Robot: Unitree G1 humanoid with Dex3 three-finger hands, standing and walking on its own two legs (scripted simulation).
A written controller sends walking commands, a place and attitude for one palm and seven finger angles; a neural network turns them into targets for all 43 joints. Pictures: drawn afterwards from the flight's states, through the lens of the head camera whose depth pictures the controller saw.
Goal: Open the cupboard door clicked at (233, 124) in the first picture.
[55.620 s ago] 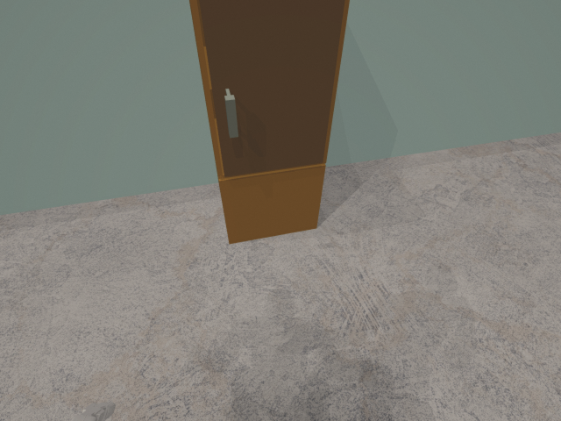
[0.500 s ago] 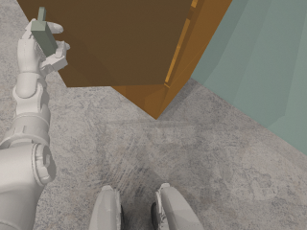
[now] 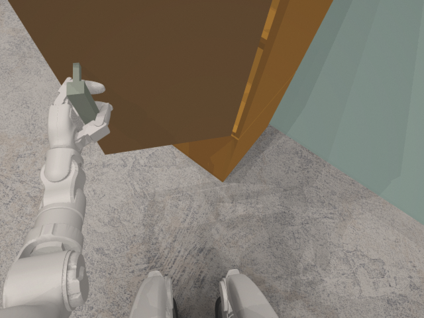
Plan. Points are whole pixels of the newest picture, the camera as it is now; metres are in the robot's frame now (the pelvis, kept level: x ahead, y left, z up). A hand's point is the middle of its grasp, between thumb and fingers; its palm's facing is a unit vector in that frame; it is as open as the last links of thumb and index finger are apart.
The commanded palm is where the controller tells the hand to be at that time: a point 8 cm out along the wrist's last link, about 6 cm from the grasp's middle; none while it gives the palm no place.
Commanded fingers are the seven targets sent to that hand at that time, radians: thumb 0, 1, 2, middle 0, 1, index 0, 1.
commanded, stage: pull the door open along its arc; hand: left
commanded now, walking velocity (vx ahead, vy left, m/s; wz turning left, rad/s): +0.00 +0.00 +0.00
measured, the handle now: (88, 100) +0.52 +0.20 +0.04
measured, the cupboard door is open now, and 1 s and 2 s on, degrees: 50 88 88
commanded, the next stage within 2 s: open thumb and fingers to let go in 0.76 s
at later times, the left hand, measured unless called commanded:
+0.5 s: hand (139, 178) +0.36 +0.10 +0.03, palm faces +0.45 -0.89 +0.00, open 6.4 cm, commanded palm +0.29 +0.14 +0.03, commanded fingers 0.00 0.90 0.90 -0.40 -1.35 -0.40 -1.35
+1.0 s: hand (180, 212) +0.30 +0.04 +0.03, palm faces +0.40 -0.92 -0.02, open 6.7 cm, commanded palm +0.24 +0.08 +0.03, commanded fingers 0.00 0.34 0.66 -0.36 -1.29 -0.36 -1.29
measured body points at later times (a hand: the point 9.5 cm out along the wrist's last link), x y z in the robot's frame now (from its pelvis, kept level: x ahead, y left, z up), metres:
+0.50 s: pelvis +0.01 -0.03 +0.01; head +0.10 -0.02 +0.45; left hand +0.33 +0.15 +0.04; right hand +0.17 -0.24 -0.11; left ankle +0.02 +0.10 -0.63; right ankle +0.00 -0.11 -0.63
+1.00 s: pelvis +0.00 -0.05 +0.00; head +0.08 -0.06 +0.45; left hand +0.27 +0.08 +0.03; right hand +0.20 -0.26 -0.11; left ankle +0.02 +0.10 -0.63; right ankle +0.00 -0.11 -0.63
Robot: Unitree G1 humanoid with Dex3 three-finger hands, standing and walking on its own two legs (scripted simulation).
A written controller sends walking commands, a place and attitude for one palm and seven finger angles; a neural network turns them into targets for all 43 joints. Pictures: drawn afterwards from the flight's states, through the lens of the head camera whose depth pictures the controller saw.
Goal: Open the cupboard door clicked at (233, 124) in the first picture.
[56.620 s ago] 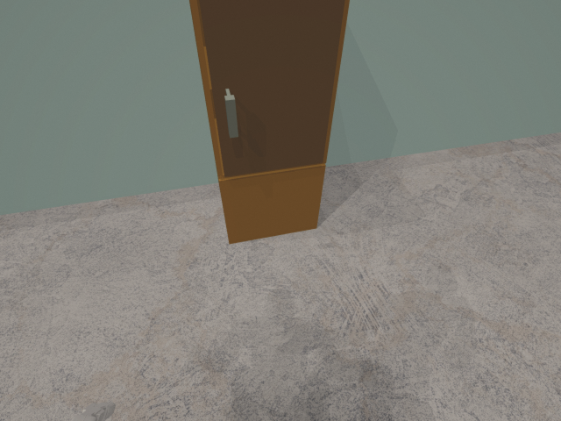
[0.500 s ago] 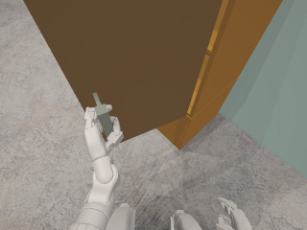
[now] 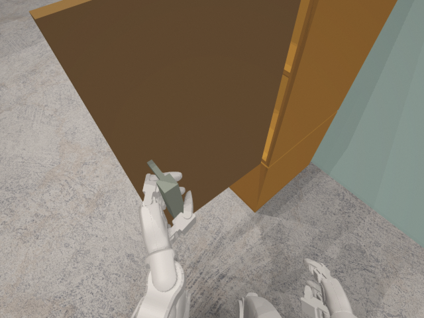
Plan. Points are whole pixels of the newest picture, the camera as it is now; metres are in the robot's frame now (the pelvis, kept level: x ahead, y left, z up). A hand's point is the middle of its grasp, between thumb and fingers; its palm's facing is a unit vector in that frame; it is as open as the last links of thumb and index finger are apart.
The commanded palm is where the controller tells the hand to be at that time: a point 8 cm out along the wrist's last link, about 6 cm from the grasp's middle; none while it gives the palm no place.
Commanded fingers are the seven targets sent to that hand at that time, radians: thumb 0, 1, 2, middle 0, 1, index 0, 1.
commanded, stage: open thumb and fingers to let go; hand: left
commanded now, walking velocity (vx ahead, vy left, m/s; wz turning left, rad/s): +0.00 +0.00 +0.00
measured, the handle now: (165, 190) +0.35 +0.10 +0.03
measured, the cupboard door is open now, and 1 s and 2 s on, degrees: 88 88 89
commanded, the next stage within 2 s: slide the hand sideways off the handle in 0.68 s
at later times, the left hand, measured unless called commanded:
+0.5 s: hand (182, 211) +0.31 +0.07 +0.03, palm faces +0.27 -0.96 -0.01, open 13.9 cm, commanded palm +0.26 +0.11 +0.03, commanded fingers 0.00 -0.50 0.30 -0.21 -0.65 -0.21 -0.65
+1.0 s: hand (175, 231) +0.27 +0.07 +0.03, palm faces -0.21 -0.98 -0.04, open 16.3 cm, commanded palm +0.25 +0.11 +0.03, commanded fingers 0.00 -0.50 0.30 -0.15 -0.30 -0.15 -0.30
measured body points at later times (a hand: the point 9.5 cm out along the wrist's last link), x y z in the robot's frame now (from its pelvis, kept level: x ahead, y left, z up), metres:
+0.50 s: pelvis -0.01 +0.02 +0.00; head +0.07 +0.01 +0.44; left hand +0.29 +0.12 +0.03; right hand +0.14 -0.21 -0.12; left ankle +0.03 +0.15 -0.63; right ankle -0.01 -0.06 -0.63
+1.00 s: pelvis -0.02 +0.03 -0.01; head +0.06 +0.02 +0.44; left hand +0.27 +0.13 +0.03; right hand +0.15 -0.20 -0.11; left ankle +0.03 +0.15 -0.63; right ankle -0.01 -0.06 -0.63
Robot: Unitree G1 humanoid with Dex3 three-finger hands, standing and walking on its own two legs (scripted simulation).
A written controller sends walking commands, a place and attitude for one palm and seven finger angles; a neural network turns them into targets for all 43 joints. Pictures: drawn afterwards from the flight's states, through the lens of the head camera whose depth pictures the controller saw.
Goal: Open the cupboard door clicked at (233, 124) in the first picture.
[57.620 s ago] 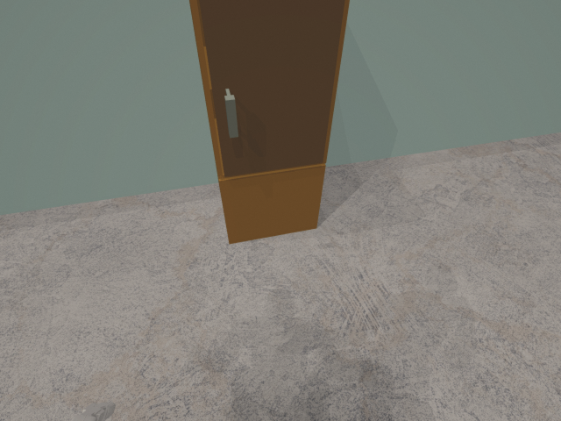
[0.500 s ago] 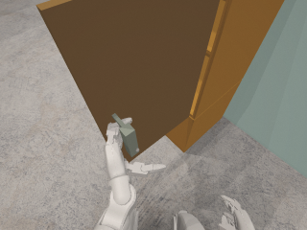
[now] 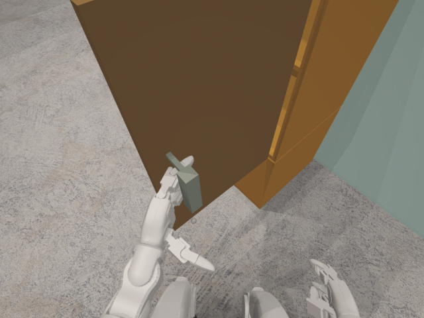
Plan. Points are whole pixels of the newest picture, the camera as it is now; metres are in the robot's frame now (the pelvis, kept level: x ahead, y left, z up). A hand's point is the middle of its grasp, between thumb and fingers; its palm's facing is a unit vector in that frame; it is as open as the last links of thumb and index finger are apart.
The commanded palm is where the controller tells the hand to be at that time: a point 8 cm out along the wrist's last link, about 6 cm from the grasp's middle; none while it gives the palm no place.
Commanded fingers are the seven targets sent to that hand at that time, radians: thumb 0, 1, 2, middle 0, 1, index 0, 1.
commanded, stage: slide the hand sideways off the handle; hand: left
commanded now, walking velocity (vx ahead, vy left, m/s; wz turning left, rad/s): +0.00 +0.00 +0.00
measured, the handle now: (183, 182) +0.36 +0.07 +0.04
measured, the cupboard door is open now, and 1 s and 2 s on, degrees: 88 89 89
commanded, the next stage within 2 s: draw the hand back to the body in 0.98 s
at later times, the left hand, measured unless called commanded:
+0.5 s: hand (172, 243) +0.24 +0.08 +0.04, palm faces -0.06 -1.00 +0.01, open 16.4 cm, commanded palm +0.22 +0.13 +0.03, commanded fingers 0.00 -0.50 0.30 -0.15 -0.30 -0.15 -0.30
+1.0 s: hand (145, 270) +0.20 +0.12 +0.03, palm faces -0.09 -1.00 -0.02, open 16.3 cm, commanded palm +0.18 +0.18 +0.03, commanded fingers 0.00 -0.50 0.30 -0.15 -0.30 -0.15 -0.30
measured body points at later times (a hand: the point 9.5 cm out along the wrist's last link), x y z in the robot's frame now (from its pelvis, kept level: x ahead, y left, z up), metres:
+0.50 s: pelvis +0.01 +0.01 +0.00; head +0.09 +0.00 +0.44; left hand +0.24 +0.13 +0.04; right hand +0.20 -0.21 -0.10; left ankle +0.05 +0.12 -0.63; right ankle +0.01 -0.09 -0.63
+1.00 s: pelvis +0.01 +0.00 -0.02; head +0.08 +0.00 +0.43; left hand +0.20 +0.17 +0.03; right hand +0.20 -0.23 -0.10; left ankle +0.05 +0.12 -0.63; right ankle +0.01 -0.09 -0.63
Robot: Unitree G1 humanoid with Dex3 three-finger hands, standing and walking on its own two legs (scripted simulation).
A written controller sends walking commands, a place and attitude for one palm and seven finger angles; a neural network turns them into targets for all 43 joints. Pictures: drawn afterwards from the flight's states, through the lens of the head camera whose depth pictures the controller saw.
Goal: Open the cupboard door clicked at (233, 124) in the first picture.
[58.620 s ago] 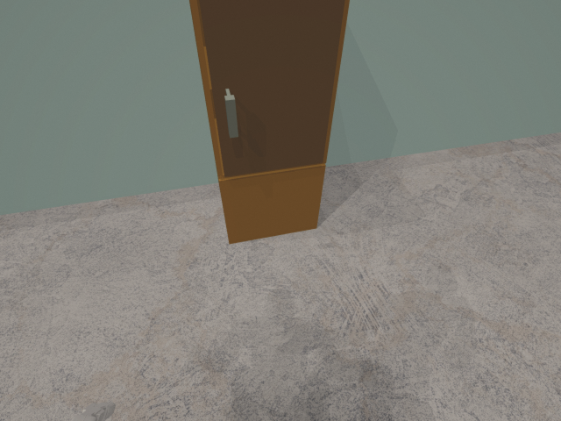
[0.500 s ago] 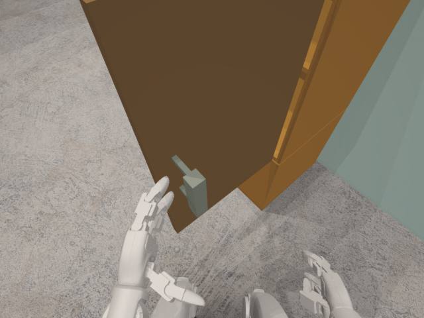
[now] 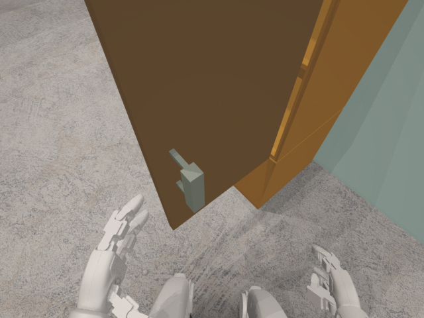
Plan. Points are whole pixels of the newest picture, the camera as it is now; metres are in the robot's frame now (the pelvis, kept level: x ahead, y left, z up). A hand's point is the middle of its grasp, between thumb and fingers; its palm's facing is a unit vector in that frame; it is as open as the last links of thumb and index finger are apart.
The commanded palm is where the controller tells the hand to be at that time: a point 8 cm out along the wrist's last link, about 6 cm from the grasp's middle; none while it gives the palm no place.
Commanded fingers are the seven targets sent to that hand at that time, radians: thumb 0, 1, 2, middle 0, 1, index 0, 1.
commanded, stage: draw the hand back to the body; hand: left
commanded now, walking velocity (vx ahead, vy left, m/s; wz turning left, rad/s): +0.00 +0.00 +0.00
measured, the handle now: (185, 180) +0.35 +0.07 +0.05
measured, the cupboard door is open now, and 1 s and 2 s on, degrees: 89 89 89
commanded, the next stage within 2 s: step back with the hand held close in 1.66 s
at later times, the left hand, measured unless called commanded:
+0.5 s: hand (86, 262) +0.19 +0.17 +0.13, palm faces -0.03 -1.00 -0.05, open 16.3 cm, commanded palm +0.16 +0.23 +0.14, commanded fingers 0.00 -0.43 0.33 -0.15 -0.30 -0.15 -0.30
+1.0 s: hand out of the picture +0.21 +0.25 +0.22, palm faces +0.32 -0.87 -0.38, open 12.5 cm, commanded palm +0.17 +0.29 +0.25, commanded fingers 0.00 0.44 0.70 -0.18 -0.30 -0.18 -0.30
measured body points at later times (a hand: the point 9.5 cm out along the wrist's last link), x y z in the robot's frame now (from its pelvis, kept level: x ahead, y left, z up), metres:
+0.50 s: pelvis +0.01 +0.02 +0.05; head +0.04 +0.02 +0.50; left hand +0.18 +0.23 +0.14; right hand +0.19 -0.21 -0.01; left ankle +0.04 +0.12 -0.61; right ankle +0.01 -0.09 -0.61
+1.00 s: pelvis +0.03 +0.03 +0.11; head +0.01 +0.01 +0.55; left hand +0.19 +0.29 +0.24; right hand +0.21 -0.18 +0.03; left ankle +0.04 +0.12 -0.61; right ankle +0.00 -0.09 -0.61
